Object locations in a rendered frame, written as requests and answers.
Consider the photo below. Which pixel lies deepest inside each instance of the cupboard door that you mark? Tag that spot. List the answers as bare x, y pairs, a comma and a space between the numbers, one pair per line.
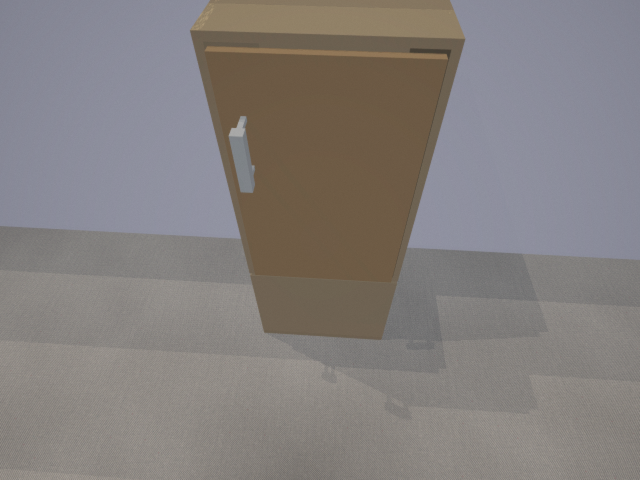
337, 139

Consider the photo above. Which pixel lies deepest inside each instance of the handle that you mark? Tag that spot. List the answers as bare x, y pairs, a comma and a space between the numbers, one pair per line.
241, 155

